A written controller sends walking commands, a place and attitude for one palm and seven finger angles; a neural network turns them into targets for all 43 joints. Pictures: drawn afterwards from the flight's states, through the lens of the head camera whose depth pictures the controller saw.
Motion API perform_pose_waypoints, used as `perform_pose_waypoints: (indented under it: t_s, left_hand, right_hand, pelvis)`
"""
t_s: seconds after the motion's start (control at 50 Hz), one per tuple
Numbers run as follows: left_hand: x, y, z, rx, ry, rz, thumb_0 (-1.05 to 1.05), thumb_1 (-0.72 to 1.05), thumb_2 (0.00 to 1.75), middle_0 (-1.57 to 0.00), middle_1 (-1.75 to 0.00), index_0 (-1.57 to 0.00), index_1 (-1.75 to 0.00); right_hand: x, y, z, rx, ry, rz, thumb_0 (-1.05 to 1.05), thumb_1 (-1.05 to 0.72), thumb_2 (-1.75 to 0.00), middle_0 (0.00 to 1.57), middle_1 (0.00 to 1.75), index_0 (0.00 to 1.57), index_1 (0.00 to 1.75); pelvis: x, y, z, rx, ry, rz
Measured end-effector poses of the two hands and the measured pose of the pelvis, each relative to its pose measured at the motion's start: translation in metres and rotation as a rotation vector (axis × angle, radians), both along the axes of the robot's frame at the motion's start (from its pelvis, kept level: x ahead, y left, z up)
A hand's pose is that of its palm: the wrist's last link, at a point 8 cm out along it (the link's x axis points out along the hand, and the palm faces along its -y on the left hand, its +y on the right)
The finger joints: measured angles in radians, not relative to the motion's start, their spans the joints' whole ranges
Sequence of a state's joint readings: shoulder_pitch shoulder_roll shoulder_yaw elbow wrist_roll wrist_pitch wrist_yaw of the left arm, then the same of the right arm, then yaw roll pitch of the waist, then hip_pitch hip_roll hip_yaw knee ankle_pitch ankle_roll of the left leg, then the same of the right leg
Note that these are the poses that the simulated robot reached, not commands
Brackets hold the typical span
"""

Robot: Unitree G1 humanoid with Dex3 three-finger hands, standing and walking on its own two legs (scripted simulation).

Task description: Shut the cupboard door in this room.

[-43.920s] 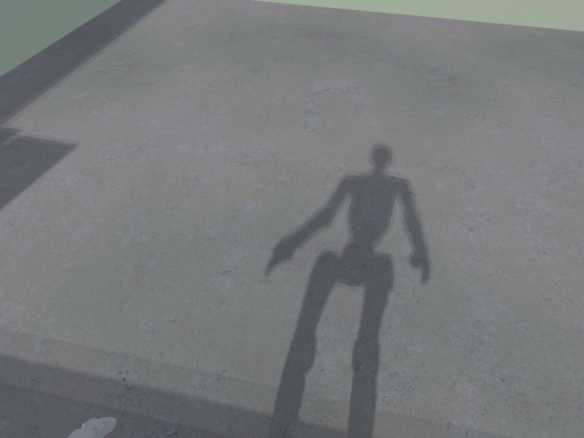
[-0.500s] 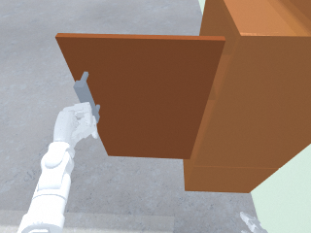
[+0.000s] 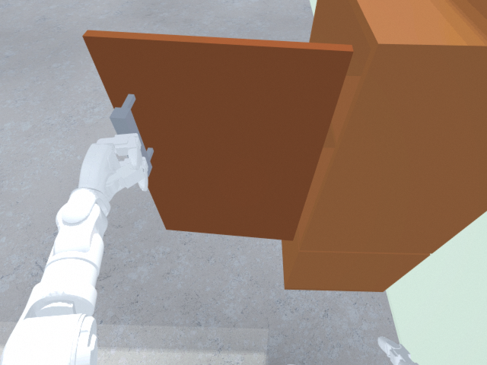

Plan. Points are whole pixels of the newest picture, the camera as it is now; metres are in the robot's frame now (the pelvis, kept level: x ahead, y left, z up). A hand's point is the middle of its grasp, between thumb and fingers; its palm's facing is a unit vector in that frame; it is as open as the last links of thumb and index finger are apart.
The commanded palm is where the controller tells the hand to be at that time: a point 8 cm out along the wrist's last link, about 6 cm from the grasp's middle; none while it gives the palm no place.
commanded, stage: push the door shut along its arc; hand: left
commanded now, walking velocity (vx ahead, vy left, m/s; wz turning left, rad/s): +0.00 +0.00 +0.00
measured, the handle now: (137, 136) +0.49 +0.20 +0.09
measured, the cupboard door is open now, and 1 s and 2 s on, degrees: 86 71 56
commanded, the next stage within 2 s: pull the fist back off the door in 1.52 s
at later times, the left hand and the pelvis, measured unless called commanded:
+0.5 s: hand (159, 143) +0.46 +0.15 +0.10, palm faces -0.23 -0.97 -0.01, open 3.1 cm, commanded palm +0.46 +0.20 +0.09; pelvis +0.00 +0.01 -0.01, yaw -1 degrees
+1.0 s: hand (193, 119) +0.52 +0.10 +0.10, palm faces -0.37 -0.93 +0.00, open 3.1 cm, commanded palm +0.53 +0.15 +0.09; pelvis -0.01 +0.01 -0.02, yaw -2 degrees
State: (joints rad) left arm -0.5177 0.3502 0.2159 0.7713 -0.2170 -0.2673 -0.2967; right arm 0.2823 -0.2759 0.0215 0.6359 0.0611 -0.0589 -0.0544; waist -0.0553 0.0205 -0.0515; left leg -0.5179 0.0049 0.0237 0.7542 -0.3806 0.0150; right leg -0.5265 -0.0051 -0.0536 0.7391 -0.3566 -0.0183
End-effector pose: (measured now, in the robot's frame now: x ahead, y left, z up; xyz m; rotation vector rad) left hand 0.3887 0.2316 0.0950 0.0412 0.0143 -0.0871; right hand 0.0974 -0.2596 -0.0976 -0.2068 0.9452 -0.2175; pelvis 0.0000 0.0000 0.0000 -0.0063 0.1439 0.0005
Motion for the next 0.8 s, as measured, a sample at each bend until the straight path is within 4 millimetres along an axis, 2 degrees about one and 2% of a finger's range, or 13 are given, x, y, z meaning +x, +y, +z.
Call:
perform_pose_waypoints:
  t_s: [0.4, 0.6, 0.8]
  left_hand:
    - [0.056, -0.014, 0.002, -0.013, 0.015, -0.124, 0.02, 0.90, 0.90, -1.30, -1.50, -1.32, -1.50]
    - [0.075, -0.026, 0.004, -0.013, 0.023, -0.172, 0.02, 0.90, 0.90, -1.30, -1.50, -1.30, -1.50]
    - [0.101, -0.046, 0.006, -0.013, 0.038, -0.232, 0.02, 0.90, 0.90, -1.30, -1.50, -1.30, -1.50]
  right_hand:
    - [-0.068, 0.001, -0.012, -0.024, 0.188, -0.087, 0.01, -0.91, -0.90, 0.21, 0.30, 0.20, 0.30]
    - [-0.085, 0.007, -0.016, -0.020, 0.232, -0.107, 0.00, -0.91, -0.90, 0.21, 0.30, 0.20, 0.30]
    - [-0.101, 0.004, -0.018, -0.036, 0.275, -0.121, 0.00, -0.91, -0.90, 0.21, 0.30, 0.20, 0.30]
  pelvis:
    - [-0.002, 0.011, -0.007, -0.008, 0.067, -0.011]
    - [-0.003, 0.014, -0.010, -0.012, 0.091, -0.014]
    - [-0.006, 0.014, -0.016, -0.016, 0.129, -0.014]
